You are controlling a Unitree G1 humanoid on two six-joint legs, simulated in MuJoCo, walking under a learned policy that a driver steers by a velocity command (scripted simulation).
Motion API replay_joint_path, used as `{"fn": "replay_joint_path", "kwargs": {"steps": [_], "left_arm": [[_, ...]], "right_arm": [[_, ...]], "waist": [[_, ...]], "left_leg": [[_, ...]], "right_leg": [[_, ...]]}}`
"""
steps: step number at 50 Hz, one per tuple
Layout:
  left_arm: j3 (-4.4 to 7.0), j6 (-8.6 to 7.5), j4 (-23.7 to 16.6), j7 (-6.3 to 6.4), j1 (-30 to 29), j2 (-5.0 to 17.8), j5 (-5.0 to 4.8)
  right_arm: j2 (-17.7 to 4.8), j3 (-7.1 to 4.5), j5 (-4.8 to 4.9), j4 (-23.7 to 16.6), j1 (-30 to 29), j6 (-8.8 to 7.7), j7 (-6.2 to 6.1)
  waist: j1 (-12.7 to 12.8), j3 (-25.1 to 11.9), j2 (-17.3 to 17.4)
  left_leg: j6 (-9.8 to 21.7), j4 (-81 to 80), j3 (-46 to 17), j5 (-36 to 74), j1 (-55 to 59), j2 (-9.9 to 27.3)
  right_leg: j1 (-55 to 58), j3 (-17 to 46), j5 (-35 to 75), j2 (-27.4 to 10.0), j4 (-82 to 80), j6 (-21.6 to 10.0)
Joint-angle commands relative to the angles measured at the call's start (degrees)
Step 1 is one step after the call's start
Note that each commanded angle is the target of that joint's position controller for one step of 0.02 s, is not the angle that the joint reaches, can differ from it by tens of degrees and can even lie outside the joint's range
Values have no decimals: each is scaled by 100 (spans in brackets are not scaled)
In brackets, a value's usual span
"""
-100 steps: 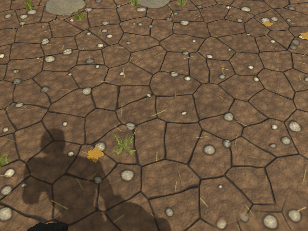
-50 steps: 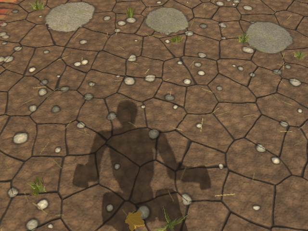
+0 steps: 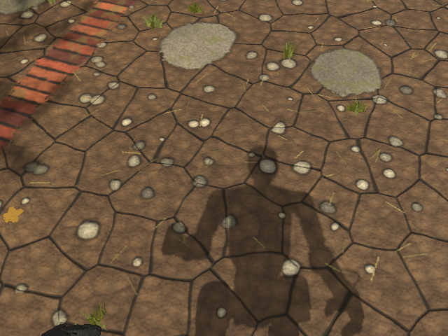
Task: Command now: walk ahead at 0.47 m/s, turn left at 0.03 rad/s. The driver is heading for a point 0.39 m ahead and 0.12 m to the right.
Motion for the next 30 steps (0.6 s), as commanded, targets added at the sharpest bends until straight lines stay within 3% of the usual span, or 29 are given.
{"fn": "replay_joint_path", "kwargs": {"steps": [1, 2, 3, 6, 9, 13, 15, 18, 19, 20, 21, 22, 23, 24, 25, 26, 27, 30], "left_arm": [[221, 29, 41, 70, 1029, 786, 33], [177, -8, 5, 64, 813, 645, 106], [173, -34, -1, 59, 678, 609, 120], [201, -144, 131, 68, 668, 686, 64], [232, -117, 267, 137, 933, 794, 13], [301, -6, 414, 231, 1372, 1004, -72], [319, 54, 494, 250, 1586, 1037, -115], [350, 158, 548, 298, 1621, 1052, -101], [359, 204, 560, 313, 1600, 1048, -74], [330, 241, 550, 324, 1565, 965, -55], [239, 242, 482, 330, 1626, 725, 13], [67, 192, 350, 325, 2171, 222, 161], [24, 144, 490, 301, 2800, 163, -13], [181, 167, 563, 311, 2479, 790, -135], [214, 216, 424, 330, 1842, 885, -147], [208, 292, 353, 358, 1514, 815, -78], [218, 378, 299, 381, 1403, 736, -5], [122, 542, 375, 416, 1636, 323, 31]], "right_arm": [[-741, -137, 18, -759, -661, -270, 29], [-688, -167, -46, -700, -569, -217, 16], [-580, -153, -53, -610, -386, -148, 18], [-395, -117, -108, -578, -414, -14, -20], [-340, -89, -199, -817, -1145, -94, -30], [-179, -15, -145, -1010, -2026, -240, 86], [-234, -25, -106, -1098, -2311, -286, 152], [-475, -109, -109, -1105, -2243, -351, 204], [-550, -145, -148, -1044, -2030, -377, 203], [-692, -228, -210, -892, -1508, -404, 180], [-951, -309, -308, -787, -883, -440, 153], [-1408, -385, -437, -778, -325, -410, 120], [-1359, -396, -318, -613, -73, -303, 171], [-950, -292, -213, -665, -260, -242, 197], [-692, -204, -193, -698, -647, -212, 181], [-488, -114, -207, -685, -1039, -202, 188], [-360, -69, -235, -655, -1325, -212, 187], [-363, -63, -347, -512, -1772, -243, 174]], "waist": [[583, -539, -423], [359, -389, -536], [222, -356, -642], [87, -153, -554], [258, 82, -345], [595, 148, -297], [677, 157, -338], [514, 70, -523], [405, -62, -626], [140, -410, -620], [-111, -1101, -453], [-40, -2132, 802], [32, -2886, 1974], [-110, -2366, 1056], [-94, -1654, 624], [44, -1159, 285], [233, -932, 345], [580, -822, 620]], "left_leg": [[132, 1170, -36, 589, -2930, 526], [130, 854, -83, 897, -2557, 721], [89, 738, -72, 1060, -2256, 771], [-97, 270, 32, 1474, -2290, 830], [-260, -880, 63, 2421, -2599, 812], [-382, -2395, 242, 3318, -2097, 447], [-371, -2759, 166, 3305, -2006, 356], [-210, -3202, 63, 2847, -1738, 257], [-112, -3310, 163, 2710, -1439, 179], [58, -3522, 333, 2856, -695, 56], [308, -3322, 132, 3925, 536, 461], [985, -2781, -1362, 5585, 2674, 1868], [1776, -3343, -3114, 5333, 3411, 2584], [1588, -3593, -2712, 4588, 2840, 2320], [1376, -3638, -1921, 4502, 2161, 2070], [1286, -3789, -1375, 4804, 1387, 1809], [1210, -3936, -1046, 4886, 737, 1654], [1193, -4271, -247, 5326, -342, 1270]], "right_leg": [[2601, 2751, -1224, -1758, -2026, -1019], [2038, 2326, -761, -1536, -2185, -947], [1689, 2089, -551, -1417, -2360, -967], [1263, 1503, 67, -1331, -2714, -1110], [1370, 1256, 489, -1176, -2795, -1083], [1463, 1032, 592, -1046, -2624, -902], [1720, 1215, 477, -1168, -2395, -871], [2238, 1519, 744, -1352, -1847, -677], [2382, 1506, 1330, -1312, -1481, -568], [2415, 1337, 2172, -1049, -782, -383], [2010, 1098, 1940, -677, 307, -123], [383, 798, -420, -40, 2238, 262], [-680, 1050, -2946, 435, 3643, 492], [-1014, 1359, -2749, 142, 4120, 512], [-1223, 1132, -2438, -68, 4104, 515], [-1107, 979, -2165, -267, 3777, 559], [-747, 979, -1888, -489, 3302, 567], [472, 688, -1392, -496, 2029, 675]]}}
